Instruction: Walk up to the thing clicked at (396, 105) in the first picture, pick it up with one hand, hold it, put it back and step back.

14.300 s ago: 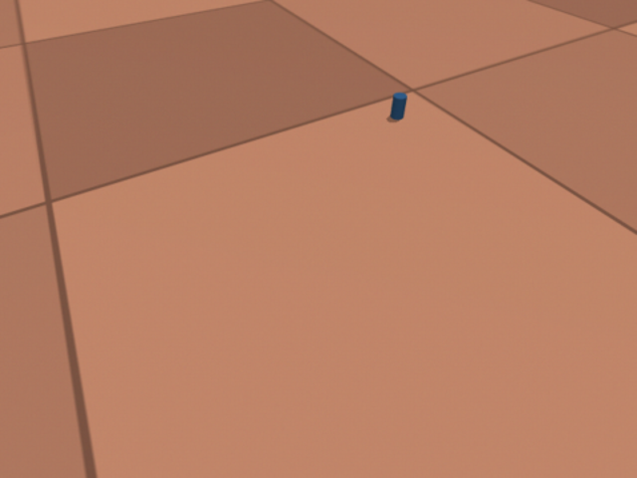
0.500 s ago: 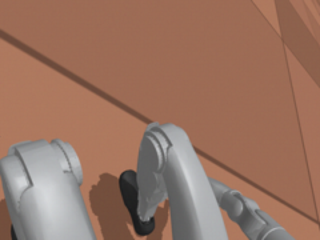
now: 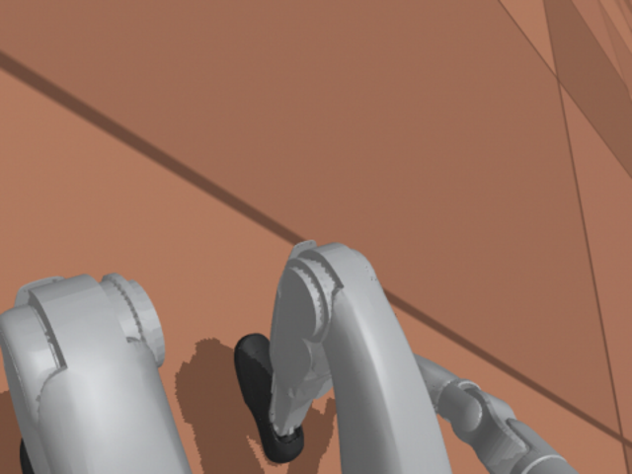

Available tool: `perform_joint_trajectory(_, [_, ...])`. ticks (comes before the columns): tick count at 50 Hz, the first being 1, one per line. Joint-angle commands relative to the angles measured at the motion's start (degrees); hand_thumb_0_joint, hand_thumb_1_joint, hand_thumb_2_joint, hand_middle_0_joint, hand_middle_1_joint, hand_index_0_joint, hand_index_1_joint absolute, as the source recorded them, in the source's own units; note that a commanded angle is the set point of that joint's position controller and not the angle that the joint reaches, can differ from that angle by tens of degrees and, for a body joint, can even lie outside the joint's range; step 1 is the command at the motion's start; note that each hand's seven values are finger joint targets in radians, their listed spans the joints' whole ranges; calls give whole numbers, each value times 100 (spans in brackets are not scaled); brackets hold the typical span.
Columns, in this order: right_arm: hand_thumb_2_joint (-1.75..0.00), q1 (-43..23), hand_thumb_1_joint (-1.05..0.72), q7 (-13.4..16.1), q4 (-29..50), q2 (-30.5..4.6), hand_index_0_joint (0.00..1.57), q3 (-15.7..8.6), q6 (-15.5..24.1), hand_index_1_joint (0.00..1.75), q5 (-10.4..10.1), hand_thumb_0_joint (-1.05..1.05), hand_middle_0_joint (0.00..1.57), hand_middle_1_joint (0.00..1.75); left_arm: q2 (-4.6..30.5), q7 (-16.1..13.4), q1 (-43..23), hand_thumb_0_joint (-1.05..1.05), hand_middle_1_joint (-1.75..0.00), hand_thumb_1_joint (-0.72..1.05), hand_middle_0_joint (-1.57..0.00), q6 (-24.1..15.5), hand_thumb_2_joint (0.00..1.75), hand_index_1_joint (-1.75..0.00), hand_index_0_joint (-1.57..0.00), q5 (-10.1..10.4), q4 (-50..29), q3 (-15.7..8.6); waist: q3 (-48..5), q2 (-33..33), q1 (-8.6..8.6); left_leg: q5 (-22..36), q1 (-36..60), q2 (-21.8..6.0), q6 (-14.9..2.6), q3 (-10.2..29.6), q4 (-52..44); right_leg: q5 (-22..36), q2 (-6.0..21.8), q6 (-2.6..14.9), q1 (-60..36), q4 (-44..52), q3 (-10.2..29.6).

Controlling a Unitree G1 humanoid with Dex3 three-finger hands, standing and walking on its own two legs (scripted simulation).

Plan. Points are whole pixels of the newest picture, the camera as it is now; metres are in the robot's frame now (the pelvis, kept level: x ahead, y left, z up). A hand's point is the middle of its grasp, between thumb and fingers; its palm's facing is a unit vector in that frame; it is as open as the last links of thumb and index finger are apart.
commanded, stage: settle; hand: left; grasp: from the side
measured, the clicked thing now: out of the picture +0.38 +0.29 -0.21
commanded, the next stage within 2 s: lift in 1.94 s
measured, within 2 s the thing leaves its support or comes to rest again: leaves its support in 0.18 s
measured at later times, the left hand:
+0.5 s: hand out of the picture +0.34 +0.31 -0.10, palm faces +0.40 -0.91 -0.06, open 10.9 cm
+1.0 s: hand out of the picture +0.34 +0.29 -0.01, palm faces +0.35 -0.93 -0.08, open 11.0 cm
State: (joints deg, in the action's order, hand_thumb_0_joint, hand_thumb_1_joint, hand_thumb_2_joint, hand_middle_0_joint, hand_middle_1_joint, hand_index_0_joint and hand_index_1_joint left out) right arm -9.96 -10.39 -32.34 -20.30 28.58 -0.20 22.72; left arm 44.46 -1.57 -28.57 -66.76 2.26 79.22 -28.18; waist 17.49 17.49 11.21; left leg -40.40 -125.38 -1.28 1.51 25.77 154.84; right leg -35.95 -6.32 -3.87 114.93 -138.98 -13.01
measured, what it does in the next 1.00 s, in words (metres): rises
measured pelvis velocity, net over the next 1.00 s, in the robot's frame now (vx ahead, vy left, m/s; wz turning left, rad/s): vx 0.03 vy -0.03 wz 0.16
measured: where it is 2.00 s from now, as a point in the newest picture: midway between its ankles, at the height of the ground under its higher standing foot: (193, 464)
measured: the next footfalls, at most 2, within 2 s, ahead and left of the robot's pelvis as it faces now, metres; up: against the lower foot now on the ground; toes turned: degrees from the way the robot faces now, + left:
none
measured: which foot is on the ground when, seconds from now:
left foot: down 0.00-1.00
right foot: down 0.00-1.00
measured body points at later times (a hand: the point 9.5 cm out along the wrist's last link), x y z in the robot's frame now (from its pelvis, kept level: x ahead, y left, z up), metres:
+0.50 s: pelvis +0.02 -0.01 +0.04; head +0.20 +0.18 +0.40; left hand +0.31 +0.36 -0.10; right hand +0.23 -0.22 -0.03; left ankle +0.08 +0.13 -0.24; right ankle +0.15 -0.14 -0.24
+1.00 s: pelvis +0.03 -0.03 +0.06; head +0.22 +0.08 +0.46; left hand +0.32 +0.33 +0.00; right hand +0.25 -0.24 -0.05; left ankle +0.08 +0.12 -0.24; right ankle +0.15 -0.14 -0.24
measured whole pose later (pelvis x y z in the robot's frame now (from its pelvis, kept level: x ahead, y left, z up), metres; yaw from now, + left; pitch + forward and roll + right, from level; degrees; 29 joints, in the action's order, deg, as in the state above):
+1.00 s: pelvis +0.03 -0.03 +0.06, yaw +9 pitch +29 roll -8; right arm -1.2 -5.7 -38.6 -15.8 5.3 -2.1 7.3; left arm 22.4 9.0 -17.2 -38.0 9.3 39.9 -21.1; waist -2.6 2.5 4.8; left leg -40.3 -126.6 -2.3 3.5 11.7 137.6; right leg -41.0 -0.4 -2.3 121.5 -133.5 -4.0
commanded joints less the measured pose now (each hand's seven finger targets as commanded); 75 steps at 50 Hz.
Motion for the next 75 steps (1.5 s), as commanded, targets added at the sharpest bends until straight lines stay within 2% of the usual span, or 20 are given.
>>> perform_joint_trajectory(1, [-91, 51, -90, 92, 66, -2091, 20, -941, -43, 30, -77, 0, 20, 30, 825, -58, -1253, 0, -126, 26, -114, -438, 123, -129, -112, 139, -1701, -26, -3321, -3878, 525, 620, 2601, -357, 172, -861, -2263, 957, -41, 431, -958, 792, -719])
perform_joint_trajectory(7, [-91, 316, -91, 105, -41, -1939, 20, -1188, -84, 30, -236, 0, 20, 30, 832, -59, -1246, 0, -130, 25, -117, -57, 124, -133, -115, 202, -3181, -44, -3851, -4366, 319, 542, 2887, -353, 192, -967, -2541, 819, 1, 502, -892, 879, -521])
perform_joint_trajectory(12, [-91, 457, -91, 170, -25, -1802, 20, -1392, -88, 30, -404, 0, 20, 30, 391, -29, -1089, 0, -132, 22, -119, 352, 123, -135, -118, 311, -3611, 193, -4102, -4327, 340, 546, 2849, -306, 144, -1045, -2662, 851, 26, 532, -866, 1040, -340])
perform_joint_trajectory(14, [-90, 617, -91, 205, -84, -1708, 20, -1487, -82, 30, -481, 0, 20, 30, 561, -38, -1151, 0, -131, 21, -118, 430, 120, -133, -117, 371, -4194, 22, -4385, -4370, 147, 706, 2914, -282, 116, -1120, -2691, 941, 32, 557, -932, 1087, -230])
perform_joint_trajectory(16, [-90, 657, -91, 232, -39, -1683, 20, -1585, -86, 30, -552, 0, 20, 30, 207, 42, -978, 0, -134, 19, -122, 580, 122, -136, -121, 415, -4210, 233, -4403, -4320, 189, 687, 2919, -272, 115, -1121, -2802, 931, 67, 572, -850, 1112, -213])
perform_joint_trajectory(18, [-90, 748, -91, 275, -47, -1635, 20, -1707, -91, 30, -628, 0, 20, 30, 182, 101, -821, 0, -135, 22, -123, 694, 123, -137, -122, 454, -4402, 178, -4613, -4299, 61, 833, 3049, -274, 106, -1163, -2872, 1003, 89, 584, -844, 1139, -121])
perform_joint_trajectory(25, [-90, 935, -91, 332, -138, -1362, 20, -2069, -67, 30, -919, 0, 20, 30, -547, 431, -516, 0, -133, 14, -122, 1164, 120, -135, -120, 648, -4851, 623, -4865, -4015, -86, 609, 2854, -204, 17, -1374, -3101, 801, 151, 619, -719, 1368, 60])
perform_joint_trajectory(32, [-90, 934, -90, 396, -65, -1145, 20, -2380, -88, 30, -1189, 0, 20, 30, -574, 584, -623, 0, -134, 7, -121, 1468, 121, -137, -120, 740, -5307, 422, -5246, -3609, -423, 387, 2580, -123, -81, -1629, -3231, 565, 234, 611, -829, 1591, 263])
perform_joint_trajectory(33, [-90, 954, -91, 406, -48, -1151, 20, -2421, -98, 30, -1234, 0, 20, 30, -797, 633, -372, 0, -134, 5, -121, 1555, 121, -137, -120, 762, -5036, 526, -5219, -3533, -421, 401, 2568, -98, -87, -1679, -3260, 566, 257, 607, -811, 1615, 291])
perform_joint_trajectory(37, [-90, 1051, -90, 456, -80, -1089, 20, -2577, -100, 30, -1364, 0, 20, 30, -763, 739, -533, 0, -134, 4, -121, 1678, 122, -137, -120, 888, -5496, 318, -5611, -3607, -586, 579, 2807, -80, -69, -1757, -3376, 631, 282, 645, -765, 1616, 361])
perform_joint_trajectory(39, [-90, 1073, -90, 482, -115, -1021, 20, -2621, -109, 30, -1411, 0, 20, 30, -915, 798, -433, 0, -134, 2, -120, 1783, 122, -137, -119, 892, -5437, 415, -5588, -3522, -571, 585, 2746, -68, -86, -1824, -3410, 603, 297, 639, -781, 1669, 415])
perform_joint_trajectory(42, [-90, 1165, -91, 516, -155, -946, 20, -2716, -101, 30, -1481, 0, 20, 30, -719, 881, -560, 0, -132, -1, -118, 1867, 120, -136, -117, 910, -5774, 250, -5907, -3419, -688, 678, 2706, -49, -127, -1943, -3388, 680, 317, 625, -1028, 1774, 555])
perform_joint_trajectory(45, [-90, 1237, -91, 553, -193, -882, 20, -2799, -80, 30, -1549, 0, 20, 30, -949, 1023, -475, 0, -132, -3, -118, 2023, 119, -135, -117, 974, -5762, 371, -5976, -3191, -624, 727, 2635, -30, -165, -2014, -3377, 710, 332, 604, -1076, 1891, 641])
perform_joint_trajectory(55, [-91, 1484, -92, 644, -260, -781, 20, -3016, 22, 30, -1725, 0, 20, 30, -848, 1172, -502, 0, -134, -8, -119, 2257, 121, -137, -118, 1068, -6056, 68, -6378, -2826, -823, 883, 2642, -13, -201, -2166, -3534, 720, 408, 561, -1481, 2127, 805])
perform_joint_trajectory(57, [-91, 1469, -92, 666, -249, -774, 20, -3041, 60, 30, -1766, 0, 20, 30, -1109, 1239, -288, 0, -136, -9, -120, 2337, 123, -139, -119, 1132, -5738, 170, -6186, -2588, -753, 892, 2486, -14, -243, -2196, -3519, 727, 415, 528, -1521, 2249, 854])
perform_joint_trajectory(62, [-91, 1561, -92, 712, -305, -731, 20, -3133, 127, 30, -1782, 0, 20, 30, -842, 1222, -636, 0, -138, -7, -122, 2350, 126, -141, -121, 1083, -6091, -76, -6343, -2683, -909, 858, 2625, -22, -221, -2254, -3637, 617, 436, 551, -1527, 2342, 917])
perform_joint_trajectory(64, [-91, 1523, -91, 728, -311, -704, 20, -3122, 148, 30, -1800, 0, 20, 30, -1129, 1275, -626, 0, -139, -7, -124, 2393, 126, -142, -123, 1089, -5903, 168, -6178, -2708, -798, 799, 2623, -13, -225, -2262, -3687, 562, 436, 558, -1412, 2373, 909])
perform_joint_trajectory(69, [-91, 1594, -92, 768, -336, -712, 20, -3183, 185, 30, -1796, 0, 20, 30, -984, 1322, -743, 0, -141, -6, -125, 2419, 129, -144, -124, 1052, -6037, -9, -6385, -2836, -895, 973, 2972, -25, -197, -2264, -3810, 689, 450, 593, -1378, 2354, 876])
perform_joint_trajectory(72, [-91, 1565, -92, 770, -302, -693, 20, -3188, 224, 30, -1830, 0, 20, 30, -1307, 1344, -490, 0, -142, -8, -127, 2495, 131, -146, -125, 1088, -5726, 119, -6166, -2661, -845, 869, 2872, -9, -209, -2290, -3892, 585, 460, 591, -1336, 2425, 876])
perform_joint_trajectory(75, [-91, 1623, -92, 788, -292, -656, 20, -3207, 243, 30, -1824, 0, 20, 30, -869, 1299, -918, 0, -141, -6, -127, 2437, 130, -145, -125, 1050, -6260, -102, -6474, -2837, -947, 824, 2986, -11, -200, -2309, -3964, 513, 476, 602, -1488, 2474, 922])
